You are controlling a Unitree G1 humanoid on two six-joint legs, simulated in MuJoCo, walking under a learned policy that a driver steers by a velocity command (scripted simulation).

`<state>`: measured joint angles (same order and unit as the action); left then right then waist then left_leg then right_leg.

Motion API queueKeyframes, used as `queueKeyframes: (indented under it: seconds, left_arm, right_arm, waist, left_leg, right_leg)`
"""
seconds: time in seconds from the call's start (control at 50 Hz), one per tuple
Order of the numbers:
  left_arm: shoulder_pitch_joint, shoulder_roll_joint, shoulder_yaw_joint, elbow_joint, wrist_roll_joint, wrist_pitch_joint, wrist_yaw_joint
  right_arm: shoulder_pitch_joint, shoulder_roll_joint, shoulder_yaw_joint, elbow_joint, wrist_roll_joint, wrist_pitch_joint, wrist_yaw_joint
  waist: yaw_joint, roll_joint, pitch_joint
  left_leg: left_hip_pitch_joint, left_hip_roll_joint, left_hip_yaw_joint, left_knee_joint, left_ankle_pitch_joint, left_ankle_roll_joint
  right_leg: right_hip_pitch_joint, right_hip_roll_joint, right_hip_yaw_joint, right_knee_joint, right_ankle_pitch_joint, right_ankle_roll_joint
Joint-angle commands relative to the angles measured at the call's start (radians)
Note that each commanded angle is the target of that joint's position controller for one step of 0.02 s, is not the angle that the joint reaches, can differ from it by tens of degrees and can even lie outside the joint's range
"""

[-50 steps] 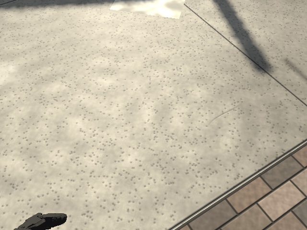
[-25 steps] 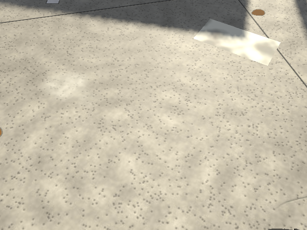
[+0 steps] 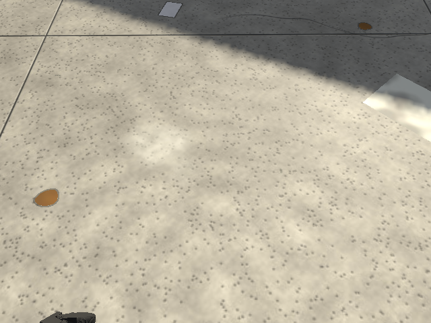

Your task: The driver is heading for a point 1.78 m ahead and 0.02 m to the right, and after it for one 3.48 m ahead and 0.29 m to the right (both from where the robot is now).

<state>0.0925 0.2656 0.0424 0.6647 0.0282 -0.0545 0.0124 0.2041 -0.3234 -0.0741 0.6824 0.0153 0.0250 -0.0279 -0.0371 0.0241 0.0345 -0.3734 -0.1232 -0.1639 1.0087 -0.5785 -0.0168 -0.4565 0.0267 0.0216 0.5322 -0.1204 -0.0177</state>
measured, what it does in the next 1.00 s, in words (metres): steps on the spot: left foot, then right foot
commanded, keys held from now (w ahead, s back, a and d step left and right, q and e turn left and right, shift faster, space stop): q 0.20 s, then no key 0.80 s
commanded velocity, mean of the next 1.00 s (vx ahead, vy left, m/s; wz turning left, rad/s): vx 0.02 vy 0.00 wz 0.25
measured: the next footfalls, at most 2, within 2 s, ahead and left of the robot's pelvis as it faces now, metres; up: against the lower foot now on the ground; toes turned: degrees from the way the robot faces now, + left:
left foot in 0.32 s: +0.04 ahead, +0.14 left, +0.00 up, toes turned +11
right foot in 0.66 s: +0.08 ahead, -0.10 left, +0.00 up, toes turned +12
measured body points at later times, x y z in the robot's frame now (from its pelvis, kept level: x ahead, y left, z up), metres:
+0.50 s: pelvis +0.02 +0.04 +0.02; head +0.03 +0.07 +0.46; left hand +0.09 +0.34 -0.11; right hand +0.21 -0.19 -0.07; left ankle +0.00 +0.13 -0.73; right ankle +0.05 -0.11 -0.66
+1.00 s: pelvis +0.02 +0.02 +0.01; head +0.03 +0.03 +0.46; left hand +0.06 +0.30 -0.12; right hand +0.19 -0.21 -0.11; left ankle +0.00 +0.13 -0.73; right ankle +0.04 -0.11 -0.73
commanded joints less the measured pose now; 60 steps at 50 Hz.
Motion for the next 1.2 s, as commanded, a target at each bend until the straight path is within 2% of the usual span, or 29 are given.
queueKeyframes:
  seconds: [0.02, 0.06, 0.1, 0.18, 0.24, 0.28, 0.3, 0.32, 0.34, 0.36, 0.38, 0.4, 0.42, 0.44, 0.48, 0.5, 0.54, 0.58, 0.62, 0.64, 0.66, 0.68, 0.7, 0.72, 0.74, 0.78, 0.84, 0.98, 1.2]
  left_arm:
    - [0.048, 0.117, 0.034, -0.073, -0.006, 0.019, 0.014]
    - [0.002, 0.135, 0.038, -0.069, 0.0, 0.034, 0.021]
    - [0.005, 0.135, 0.043, -0.06, 0.003, 0.04, 0.026]
    - [-0.002, 0.162, 0.059, -0.048, -0.009, 0.048, 0.029]
    - [0.003, 0.18, 0.065, -0.03, -0.021, 0.056, 0.02]
    - [-0.006, 0.186, 0.064, -0.017, -0.039, 0.061, 0.014]
    - [-0.007, 0.178, 0.061, -0.007, -0.05, 0.064, 0.013]
    - [0.04, 0.148, 0.054, 0.02, -0.055, 0.066, 0.009]
    - [0.072, 0.072, 0.03, 0.017, -0.022, 0.064, -0.003]
    - [0.019, 0.09, 0.035, -0.025, -0.007, 0.058, 0.002]
    - [-0.041, 0.145, 0.053, -0.026, -0.018, 0.06, 0.012]
    - [-0.021, 0.152, 0.061, -0.009, -0.03, 0.067, 0.015]
    - [0.02, 0.14, 0.063, 0.024, -0.027, 0.074, 0.02]
    - [0.043, 0.14, 0.065, 0.042, -0.019, 0.08, 0.024]
    - [0.068, 0.117, 0.06, 0.058, -0.023, 0.079, 0.021]
    - [0.068, 0.1, 0.052, 0.061, -0.027, 0.077, 0.018]
    - [0.03, 0.073, 0.036, 0.056, -0.028, 0.073, 0.013]
    - [0.018, 0.081, 0.032, 0.054, -0.032, 0.073, 0.01]
    - [0.047, 0.087, 0.03, 0.071, -0.036, 0.072, 0.007]
    - [0.075, 0.08, 0.026, 0.086, -0.03, 0.068, 0.005]
    - [0.088, 0.1, 0.026, 0.095, -0.016, 0.064, 0.004]
    - [0.102, 0.155, 0.034, 0.097, -0.007, 0.063, 0.009]
    - [0.084, 0.195, 0.048, 0.119, -0.02, 0.062, 0.006]
    - [0.07, 0.134, 0.038, 0.114, -0.024, 0.059, -0.001]
    - [0.065, 0.105, 0.029, 0.123, -0.017, 0.054, -0.003]
    - [0.052, 0.096, 0.023, 0.136, -0.015, 0.044, -0.001]
    - [0.069, 0.093, 0.018, 0.163, -0.017, 0.036, 0.006]
    - [0.075, 0.093, 0.011, 0.217, -0.019, 0.038, 0.018]
    - [0.092, 0.078, 0.003, 0.3, -0.021, 0.042, 0.023]
  right_arm:
    - [0.064, -0.156, -0.047, -0.046, 0.009, 0.028, -0.01]
    - [0.047, -0.106, -0.037, -0.064, 0.011, 0.045, -0.011]
    - [0.046, -0.066, -0.028, -0.074, 0.01, 0.043, -0.011]
    - [0.001, -0.053, -0.018, -0.101, 0.0, 0.036, 0.003]
    - [0.002, -0.063, -0.019, -0.106, -0.004, 0.037, 0.019]
    - [0.042, -0.059, -0.022, -0.09, -0.009, 0.036, 0.028]
    - [0.083, -0.057, -0.024, -0.07, -0.012, 0.034, 0.031]
    - [0.104, -0.076, -0.029, -0.061, -0.018, 0.033, 0.03]
    - [0.104, -0.154, -0.042, -0.074, -0.024, 0.031, 0.018]
    - [0.05, -0.21, -0.047, -0.104, -0.043, 0.024, 0.015]
    - [0.043, -0.172, -0.039, -0.104, -0.065, 0.005, 0.017]
    - [-0.001, -0.139, -0.026, -0.092, -0.061, -0.012, 0.018]
    - [-0.05, -0.115, -0.02, -0.089, -0.044, -0.021, 0.017]
    - [-0.079, -0.079, -0.006, -0.086, -0.031, -0.028, 0.014]
    - [-0.089, -0.035, 0.013, -0.074, -0.034, -0.034, 0.009]
    - [-0.089, -0.03, 0.014, -0.067, -0.034, -0.033, 0.008]
    - [-0.067, -0.043, 0.009, -0.051, -0.032, -0.029, 0.008]
    - [-0.045, -0.06, 0.005, -0.03, -0.032, -0.021, 0.011]
    - [-0.059, -0.05, 0.01, -0.015, -0.024, -0.018, 0.013]
    - [-0.066, -0.04, 0.015, -0.003, -0.016, -0.018, 0.015]
    - [-0.041, -0.03, 0.018, 0.012, -0.014, -0.024, 0.016]
    - [-0.012, -0.02, 0.021, 0.018, -0.032, -0.035, 0.02]
    - [0.019, -0.028, 0.014, 0.026, -0.033, -0.043, 0.026]
    - [-0.04, -0.046, 0.014, 0.036, -0.037, -0.042, 0.024]
    - [-0.077, -0.041, 0.011, 0.033, -0.033, -0.037, 0.021]
    - [-0.087, -0.021, 0.013, 0.041, -0.03, -0.021, 0.012]
    - [-0.073, -0.012, 0.01, 0.069, -0.029, -0.013, 0.007]
    - [-0.055, -0.011, 0.004, 0.146, -0.025, -0.019, 0.0]
    - [-0.035, -0.014, 0.007, 0.257, -0.02, -0.024, -0.009]
  waist:
    - [0.036, -0.108, -0.177]
    - [0.019, -0.146, -0.105]
    - [0.027, -0.181, -0.115]
    - [0.047, -0.183, -0.165]
    - [0.051, -0.194, -0.162]
    - [0.022, -0.183, -0.156]
    - [0.002, -0.172, -0.151]
    - [0.0, -0.125, -0.132]
    - [0.041, 0.127, -0.127]
    - [0.026, 0.267, -0.087]
    - [-0.018, 0.185, -0.09]
    - [0.014, 0.157, -0.074]
    - [0.04, 0.128, -0.074]
    - [0.049, 0.137, -0.072]
    - [0.066, 0.12, -0.095]
    - [0.066, 0.115, -0.103]
    - [0.035, 0.115, -0.107]
    - [0.015, 0.117, -0.108]
    - [0.03, 0.111, -0.099]
    - [0.055, 0.094, -0.089]
    - [0.055, 0.061, -0.094]
    - [0.026, -0.02, -0.113]
    - [-0.016, -0.133, -0.107]
    - [0.033, -0.103, -0.092]
    - [0.04, -0.092, -0.079]
    - [0.039, -0.093, -0.054]
    - [0.04, -0.065, -0.044]
    - [0.045, -0.024, -0.027]
    - [0.044, -0.022, -0.015]
  left_leg:
    - [-0.257, 0.101, 0.035, 0.283, 0.032, -0.069]
    - [-0.196, 0.122, 0.084, 0.212, 0.108, -0.074]
    - [-0.161, 0.125, 0.125, 0.121, 0.126, -0.077]
    - [-0.077, 0.17, 0.147, -0.069, 0.175, -0.058]
    - [0.008, 0.16, 0.176, -0.2, 0.195, -0.029]
    - [0.091, 0.137, 0.202, -0.36, 0.269, 0.007]
    - [0.168, 0.116, 0.221, -0.472, 0.339, 0.034]
    - [0.251, 0.124, 0.177, -0.576, 0.409, 0.069]
    - [0.35, 0.34, -0.12, -0.676, 0.566, 0.142]
    - [0.244, 0.519, -0.301, -0.705, 0.658, 0.317]
    - [0.172, 0.488, -0.27, -0.726, 0.578, 0.34]
    - [0.155, 0.426, -0.187, -0.723, 0.536, 0.292]
    - [0.167, 0.374, -0.124, -0.713, 0.508, 0.241]
    - [0.168, 0.353, -0.085, -0.701, 0.576, 0.221]
    - [0.169, 0.319, -0.026, -0.677, 0.714, 0.218]
    - [0.192, 0.305, -0.005, -0.663, 0.736, 0.213]
    - [0.226, 0.305, -0.008, -0.64, 0.755, 0.219]
    - [0.241, 0.329, -0.048, -0.628, 0.753, 0.242]
    - [0.228, 0.327, -0.072, -0.617, 0.723, 0.238]
    - [0.203, 0.308, -0.064, -0.61, 0.689, 0.212]
    - [0.17, 0.285, -0.06, -0.612, 0.624, 0.17]
    - [0.127, 0.235, -0.025, -0.584, 0.534, 0.125]
    - [0.136, 0.172, 0.043, -0.607, 0.458, 0.09]
    - [0.177, 0.152, 0.068, -0.585, 0.426, 0.064]
    - [0.185, 0.149, 0.076, -0.573, 0.419, 0.061]
    - [0.184, 0.152, 0.073, -0.572, 0.448, 0.067]
    - [0.187, 0.153, 0.073, -0.58, 0.448, 0.07]
    - [0.189, 0.15, 0.081, -0.592, 0.454, 0.054]
    - [0.196, 0.149, 0.093, -0.603, 0.46, 0.049]
  right_leg:
    - [0.383, -0.34, 0.34, -0.161, 0.241, -0.2]
    - [0.244, -0.268, 0.206, -0.22, 0.146, -0.181]
    - [0.246, -0.257, 0.135, -0.237, 0.17, -0.195]
    - [0.277, -0.31, 0.079, -0.238, 0.199, -0.222]
    - [0.262, -0.322, 0.059, -0.231, 0.147, -0.218]
    - [0.245, -0.316, 0.044, -0.191, 0.103, -0.192]
    - [0.208, -0.301, 0.024, -0.154, 0.063, -0.16]
    - [0.135, -0.264, -0.016, -0.091, -0.034, -0.091]
    - [-0.028, -0.158, -0.134, 0.15, -0.263, 0.021]
    - [-0.161, -0.053, -0.103, 0.313, -0.513, 0.073]
    - [-0.133, -0.075, -0.014, 0.459, -0.492, 0.073]
    - [-0.125, -0.08, 0.009, 0.506, -0.424, 0.066]
    - [-0.123, -0.085, 0.014, 0.513, -0.362, 0.07]
    - [-0.108, -0.088, 0.018, 0.518, -0.309, 0.082]
    - [-0.038, -0.082, 0.013, 0.502, -0.25, 0.102]
    - [-0.018, -0.087, 0.01, 0.429, -0.235, 0.105]
    - [0.037, -0.087, -0.001, 0.28, -0.249, 0.107]
    - [0.086, -0.08, -0.011, 0.183, -0.29, 0.104]
    - [0.157, -0.074, -0.018, 0.034, -0.22, 0.093]
    - [0.227, -0.07, -0.022, -0.111, -0.08, 0.08]
    - [0.311, -0.09, 0.011, -0.169, 0.068, 0.063]
    - [0.387, -0.155, 0.071, -0.134, 0.263, 0.037]
    - [0.34, -0.146, 0.043, -0.075, 0.175, -0.002]
    - [0.28, -0.125, 0.038, -0.094, 0.065, -0.01]
    - [0.253, -0.121, 0.039, -0.111, 0.017, 0.0]
    - [0.236, -0.111, 0.032, -0.123, 0.006, 0.02]
    - [0.234, -0.104, 0.025, -0.121, -0.019, 0.026]
    - [0.241, -0.092, 0.019, -0.128, -0.041, 0.022]
    - [0.247, -0.072, 0.005, -0.137, -0.043, 0.02]
Keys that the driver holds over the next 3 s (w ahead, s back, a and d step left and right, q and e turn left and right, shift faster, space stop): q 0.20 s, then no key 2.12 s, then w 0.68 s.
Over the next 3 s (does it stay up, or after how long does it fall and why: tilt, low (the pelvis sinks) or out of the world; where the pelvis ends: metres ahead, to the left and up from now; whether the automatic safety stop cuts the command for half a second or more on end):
stays up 0.25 0.06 -0.01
